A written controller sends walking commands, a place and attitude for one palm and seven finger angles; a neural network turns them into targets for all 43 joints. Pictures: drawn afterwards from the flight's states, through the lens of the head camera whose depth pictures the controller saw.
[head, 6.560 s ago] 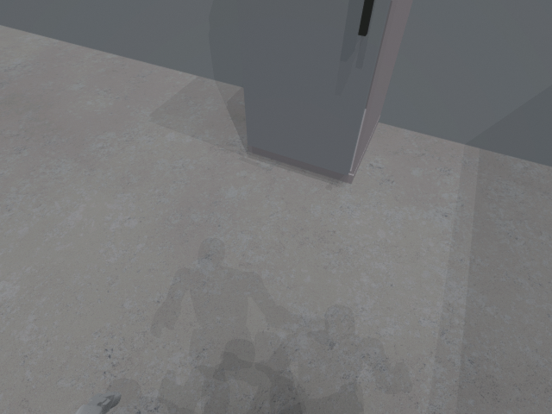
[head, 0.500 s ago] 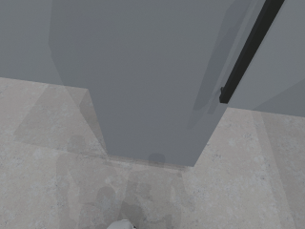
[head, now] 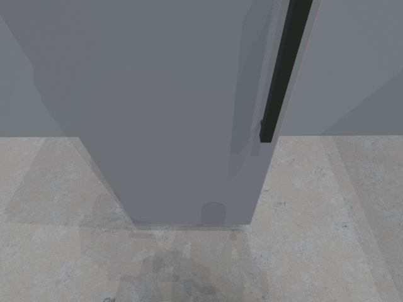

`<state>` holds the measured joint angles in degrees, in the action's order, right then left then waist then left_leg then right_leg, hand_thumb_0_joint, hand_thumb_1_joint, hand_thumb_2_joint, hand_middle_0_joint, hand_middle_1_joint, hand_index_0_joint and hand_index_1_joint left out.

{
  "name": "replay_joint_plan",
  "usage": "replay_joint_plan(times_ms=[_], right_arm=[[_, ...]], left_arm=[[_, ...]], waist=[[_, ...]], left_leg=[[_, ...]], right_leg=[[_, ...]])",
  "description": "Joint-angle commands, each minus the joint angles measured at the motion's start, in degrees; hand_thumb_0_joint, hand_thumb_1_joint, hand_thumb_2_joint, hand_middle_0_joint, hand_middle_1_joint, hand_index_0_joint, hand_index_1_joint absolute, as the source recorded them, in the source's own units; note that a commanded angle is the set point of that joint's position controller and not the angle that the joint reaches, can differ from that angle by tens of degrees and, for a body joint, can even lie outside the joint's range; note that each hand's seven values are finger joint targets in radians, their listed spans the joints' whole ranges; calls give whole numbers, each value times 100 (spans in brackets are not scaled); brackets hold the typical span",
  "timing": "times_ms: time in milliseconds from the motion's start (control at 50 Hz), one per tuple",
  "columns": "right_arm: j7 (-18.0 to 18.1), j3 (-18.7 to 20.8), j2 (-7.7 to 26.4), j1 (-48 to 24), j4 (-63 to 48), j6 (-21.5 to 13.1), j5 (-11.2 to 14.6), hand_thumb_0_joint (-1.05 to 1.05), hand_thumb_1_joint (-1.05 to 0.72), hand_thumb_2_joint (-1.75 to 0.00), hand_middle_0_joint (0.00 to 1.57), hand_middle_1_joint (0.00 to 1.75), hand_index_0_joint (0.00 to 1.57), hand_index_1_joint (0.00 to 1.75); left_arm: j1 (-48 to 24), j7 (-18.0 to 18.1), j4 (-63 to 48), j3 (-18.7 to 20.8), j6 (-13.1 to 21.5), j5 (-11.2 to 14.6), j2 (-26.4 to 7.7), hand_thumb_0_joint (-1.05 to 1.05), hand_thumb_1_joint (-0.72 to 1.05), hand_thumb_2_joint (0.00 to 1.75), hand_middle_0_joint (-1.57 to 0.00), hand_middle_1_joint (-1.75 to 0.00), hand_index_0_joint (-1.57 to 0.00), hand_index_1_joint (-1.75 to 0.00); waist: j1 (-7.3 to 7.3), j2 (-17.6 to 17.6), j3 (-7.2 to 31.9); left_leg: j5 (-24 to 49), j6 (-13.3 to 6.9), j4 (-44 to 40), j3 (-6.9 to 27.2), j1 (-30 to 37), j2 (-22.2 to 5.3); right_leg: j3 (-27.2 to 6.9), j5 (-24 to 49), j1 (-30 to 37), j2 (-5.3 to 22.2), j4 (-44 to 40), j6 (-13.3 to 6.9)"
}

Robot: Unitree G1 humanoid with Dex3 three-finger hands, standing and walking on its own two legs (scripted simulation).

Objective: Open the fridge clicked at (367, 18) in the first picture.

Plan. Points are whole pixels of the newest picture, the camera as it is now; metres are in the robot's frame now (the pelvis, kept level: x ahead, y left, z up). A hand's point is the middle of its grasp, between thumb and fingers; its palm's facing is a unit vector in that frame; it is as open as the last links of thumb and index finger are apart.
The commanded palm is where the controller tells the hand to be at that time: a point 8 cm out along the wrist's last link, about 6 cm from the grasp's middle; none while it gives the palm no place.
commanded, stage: come to a stop and stand still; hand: right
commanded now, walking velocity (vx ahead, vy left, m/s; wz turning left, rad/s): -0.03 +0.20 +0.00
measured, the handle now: (280, 62) +0.50 -0.14 +0.21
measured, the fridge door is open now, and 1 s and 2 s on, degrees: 0 0 0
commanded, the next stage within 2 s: none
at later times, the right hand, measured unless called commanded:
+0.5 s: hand out of the picture -0.03 -0.15 -0.15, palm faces +0.01 +0.98 -0.22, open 7.3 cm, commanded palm none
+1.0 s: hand out of the picture -0.05 -0.18 -0.18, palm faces +0.03 +0.98 -0.19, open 7.3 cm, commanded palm none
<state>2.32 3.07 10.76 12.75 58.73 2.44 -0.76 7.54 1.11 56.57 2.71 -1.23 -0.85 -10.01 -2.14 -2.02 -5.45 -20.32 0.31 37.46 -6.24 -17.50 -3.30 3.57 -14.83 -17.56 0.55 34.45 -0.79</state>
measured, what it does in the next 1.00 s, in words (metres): steps on the spot: left foot, then right foot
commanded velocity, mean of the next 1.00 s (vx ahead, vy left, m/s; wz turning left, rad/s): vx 0.05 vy -0.01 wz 0.00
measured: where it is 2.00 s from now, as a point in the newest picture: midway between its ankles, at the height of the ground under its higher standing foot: outside the picture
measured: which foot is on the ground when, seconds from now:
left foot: up 0.00-0.42, down 0.44-1.00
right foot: down 0.00-0.44, up 0.46-0.80, down 0.82-1.00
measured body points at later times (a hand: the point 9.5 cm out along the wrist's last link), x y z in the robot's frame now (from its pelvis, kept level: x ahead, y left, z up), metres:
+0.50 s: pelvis -0.05 +0.03 +0.02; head -0.06 +0.04 +0.46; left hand -0.08 +0.26 -0.15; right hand -0.03 -0.20 -0.13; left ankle -0.10 +0.14 -0.73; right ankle +0.03 -0.10 -0.72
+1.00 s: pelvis -0.04 -0.02 +0.00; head -0.02 -0.03 +0.45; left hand +0.02 +0.23 -0.14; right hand -0.06 -0.24 -0.16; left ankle -0.10 +0.14 -0.72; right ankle -0.04 -0.10 -0.73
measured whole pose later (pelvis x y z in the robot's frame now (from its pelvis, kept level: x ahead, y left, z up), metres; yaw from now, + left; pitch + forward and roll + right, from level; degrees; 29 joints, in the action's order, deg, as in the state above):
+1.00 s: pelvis -0.04 -0.02 +0.00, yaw +1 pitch +1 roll +1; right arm 2.6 0.6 8.6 19.8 61.5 -0.4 -1.4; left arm 13.7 2.0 56.8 1.3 1.0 -1.1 -10.4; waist -0.7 -0.6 -0.7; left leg -21.0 2.6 31.0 -3.5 -9.7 -4.4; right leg 4.5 -19.1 -15.9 0.4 34.4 -2.3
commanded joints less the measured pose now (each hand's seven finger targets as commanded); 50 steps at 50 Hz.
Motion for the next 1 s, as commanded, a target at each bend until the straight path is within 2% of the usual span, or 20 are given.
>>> replay_joint_plan(times_ms=[0, 60, 120, 260, 340, 380, 400, 420, 440, 480, 520, 620, 700, 760, 800, 820, 840, 880, 920, 980], right_arm=[[40, 70, 413, 383, -266, -11, -16, 0, -90, -90, 20, 30, 20, 30], [-56, 99, 479, 572, -86, 0, -53, 0, -90, -90, 20, 30, 20, 30], [-125, 97, 495, 557, -52, 0, -68, 0, -90, -90, 20, 30, 20, 30], [-172, 5, 273, 323, -74, 30, -54, 0, -90, -90, 20, 30, 20, 30], [-153, -61, 134, 782, 182, -56, -4, 0, -90, -90, 20, 30, 20, 30], [-122, -57, 196, 1340, 423, -109, -13, 0, -90, -90, 20, 30, 20, 30], [-81, -34, 418, 1412, 449, -147, -53, 0, -90, -90, 20, 30, 20, 30], [-50, 4, 775, 1248, 395, -199, -78, 0, -90, -90, 20, 30, 20, 30], [-31, 22, 932, 766, 179, -181, -59, 0, -90, -90, 20, 30, 20, 30], [-8, -2, 773, 232, 28, -290, -26, 0, -90, -90, 20, 30, 20, 30], [-19, -44, 578, 367, 106, -359, -10, 0, -90, -90, 20, 30, 20, 30], [-17, -54, 478, 1003, 315, -442, -33, 0, -90, -90, 20, 30, 20, 30], [26, -4, 508, 1037, 413, -409, -52, 0, -90, -90, 20, 30, 20, 30], [39, -25, 372, 816, 434, -362, 11, 0, -90, -90, 20, 30, 20, 30], [43, -96, 88, 978, 440, -334, 20, 0, -90, -90, 20, 30, 20, 30], [38, -182, 986, 925, 152, -561, -23, 0, -90, -90, 20, 30, 20, 30], [48, -51, 518, 894, 68, -544, -81, 0, -90, -90, 20, 30, 20, 30], [78, -132, 482, 949, 121, -490, -77, 0, -90, -90, 20, 30, 20, 30], [88, -162, 409, 1208, -4, -452, -103, 0, -90, -90, 20, 30, 20, 30], [103, -118, 500, 1125, -177, -331, -90, 0, -90, -90, 20, 30, 20, 30]], left_arm=[[457, 149, -208, 108, 126, -44, -918, 0, 90, 90, -20, -30, -20, -30], [156, 176, -274, 47, 123, -42, -794, 0, 90, 90, -20, -30, -20, -30], [405, 178, -174, 91, 127, -19, -846, 0, 90, 90, -20, -30, -20, -30], [869, 111, 86, 190, 80, -73, -935, 0, 90, 90, -20, -30, -20, -30], [819, 44, 202, 204, 57, -83, -921, 0, 90, 90, -20, -30, -20, -30], [755, 22, 281, 198, 13, -40, -761, 0, 90, 90, -20, -30, -20, -30], [783, 8, 281, 141, -7, 8, -489, 0, 90, 90, -20, -30, -20, -30], [692, -21, 207, 40, -11, 48, -153, 0, 90, 90, -20, -30, -20, -30], [531, -57, 107, 41, -37, -8, -245, 0, 90, 90, -20, -30, -20, -30], [726, -107, 287, 87, -78, -64, -325, 0, 90, 90, -20, -30, -20, -30], [1076, -126, 442, 59, -22, -54, -268, 0, 90, 90, -20, -30, -20, -30], [954, -93, 410, 23, 66, -25, -263, 0, 90, 90, -20, -30, -20, -30], [872, -23, 377, -32, 93, 28, -165, 0, 90, 90, -20, -30, -20, -30], [1287, 30, 591, -52, 192, 49, -170, 0, 90, 90, -20, -30, -20, -30], [1450, 94, 698, 2, 269, 29, -529, 0, 90, 90, -20, -30, -20, -30], [903, -3, 49, -121, 211, -5, -779, 0, 90, 90, -20, -30, -20, -30], [1029, 4, -181, -41, 306, -79, -651, 0, 90, 90, -20, -30, -20, -30], [975, 59, -102, -69, 327, -52, -433, 0, 90, 90, -20, -30, -20, -30], [1212, 92, -186, -48, 352, -20, -518, 0, 90, 90, -20, -30, -20, -30], [1207, 144, -275, 70, 290, 16, -888, 0, 90, 90, -20, -30, -20, -30]], waist=[[189, 1417, 785], [98, 924, 687], [220, 745, 800], [504, 1112, 711], [291, 1296, 679], [64, 890, 596], [46, 266, 445], [64, -818, 125], [76, -939, -360], [225, -1000, -648], [280, -698, -616], [26, -627, -308], [-12, -810, 177], [205, -508, 522], [168, 294, 973], [249, -292, -110], [300, 269, 677], [302, 831, 1112], [276, 690, 1350], [273, 493, 943]], left_leg=[[-1178, 98, 1919, 867, -339, 118], [-597, 170, 2299, 920, -655, 135], [-420, 252, 2136, 805, -859, 102], [-797, 210, 661, 527, -332, 101], [-485, 66, -707, 178, 550, 285], [249, 7, -1931, 49, 1523, 281], [-245, -161, -2406, 686, 1643, -261], [-1431, -488, -3151, 1874, 1107, -1164], [-2217, -752, -3590, 2293, 86, -1717], [-1889, -698, -3534, 2071, -543, -1457], [-631, -683, -3195, 1623, 10, -1226], [1728, -731, -2486, 1334, 1057, -1316], [3315, -833, -1858, 1293, 1369, -1349], [3091, -398, -1180, 898, 907, -806], [1825, -67, -1018, 540, 479, -354], [1364, -110, -1924, 531, 354, -298], [1865, -195, -1295, 907, 486, -614], [2649, -246, -869, 724, 849, -540], [2806, -194, -651, 512, 780, -330], [2017, -115, -493, 285, 482, -133]], right_leg=[[-1735, 2793, 426, 1983, -1858, -945], [-1352, 1863, 592, 1705, -1838, -856], [-1291, 1291, 1035, 1659, -1959, -777], [-1570, -367, 1056, 1608, -2373, -704], [-1321, -972, 603, 1279, -2486, -459], [-812, -1395, -8, 824, -2230, -60], [-471, -1314, -465, 477, -1594, 160], [-100, -1015, -785, 98, -650, 298], [-112, -1014, -756, 186, -96, 284], [-306, -543, -550, 276, 566, 211], [-216, -226, -669, 276, 754, 206], [-64, -427, -989, 276, 821, 332], [-19, -598, -396, 253, 4, 344], [-21, 941, 974, 244, -1274, 253], [-445, 3163, 1815, 948, -770, -80], [-598, 1237, 786, 553, -774, -81], [-406, 885, 658, 344, -339, -8], [-449, 1904, 797, 364, -307, -58], [-510, 3430, 1086, 563, -85, -151], [-577, 4348, 1109, 722, -175, -261]])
